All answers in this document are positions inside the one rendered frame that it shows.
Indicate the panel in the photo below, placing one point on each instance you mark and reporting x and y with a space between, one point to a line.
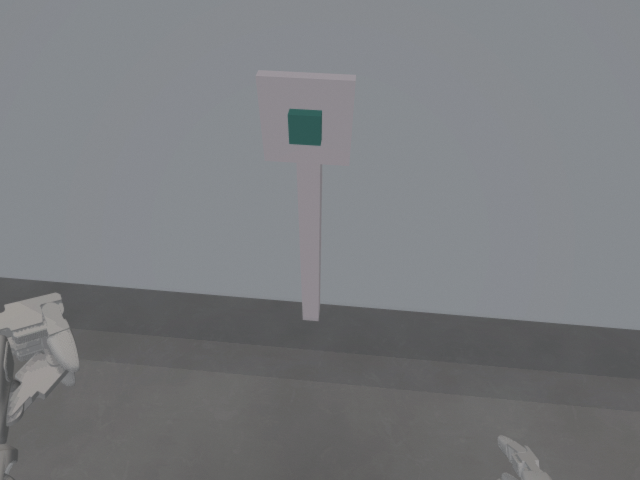
279 91

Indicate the button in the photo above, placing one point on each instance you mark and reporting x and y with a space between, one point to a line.
305 127

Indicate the robot left hand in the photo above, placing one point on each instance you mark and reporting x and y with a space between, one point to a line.
34 329

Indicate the robot right hand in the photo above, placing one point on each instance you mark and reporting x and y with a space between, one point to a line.
524 462

